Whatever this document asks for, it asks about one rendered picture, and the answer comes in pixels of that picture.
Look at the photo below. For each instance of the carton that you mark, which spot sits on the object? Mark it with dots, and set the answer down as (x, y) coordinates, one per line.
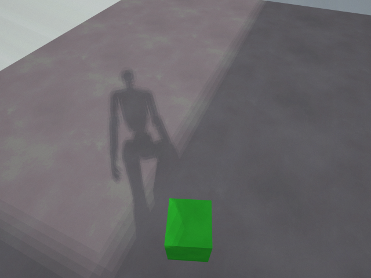
(189, 230)

